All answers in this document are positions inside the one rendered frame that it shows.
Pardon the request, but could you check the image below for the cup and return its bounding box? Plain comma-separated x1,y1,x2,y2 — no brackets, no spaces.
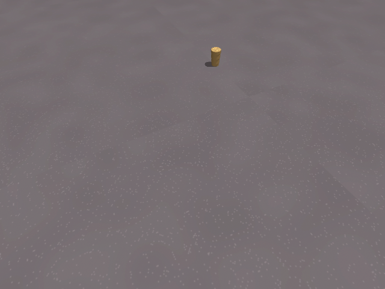
211,47,221,67

